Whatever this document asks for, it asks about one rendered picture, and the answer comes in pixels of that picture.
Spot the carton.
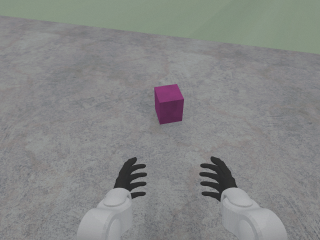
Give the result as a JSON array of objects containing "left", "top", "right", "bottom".
[{"left": 154, "top": 84, "right": 184, "bottom": 125}]

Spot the robot left forearm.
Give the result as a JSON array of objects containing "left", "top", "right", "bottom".
[{"left": 76, "top": 187, "right": 133, "bottom": 240}]

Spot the right robot hand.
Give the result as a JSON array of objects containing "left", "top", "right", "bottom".
[{"left": 199, "top": 156, "right": 238, "bottom": 202}]

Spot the robot right forearm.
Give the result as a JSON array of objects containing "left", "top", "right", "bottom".
[{"left": 220, "top": 187, "right": 288, "bottom": 240}]

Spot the left robot hand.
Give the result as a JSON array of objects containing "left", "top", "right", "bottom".
[{"left": 114, "top": 157, "right": 147, "bottom": 199}]

